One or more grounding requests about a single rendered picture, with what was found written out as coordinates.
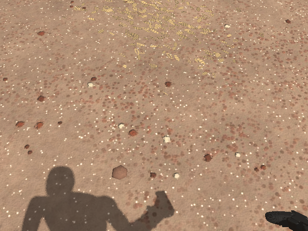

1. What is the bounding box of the robot right hand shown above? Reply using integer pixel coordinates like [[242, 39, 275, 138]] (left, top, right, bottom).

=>
[[265, 210, 308, 231]]

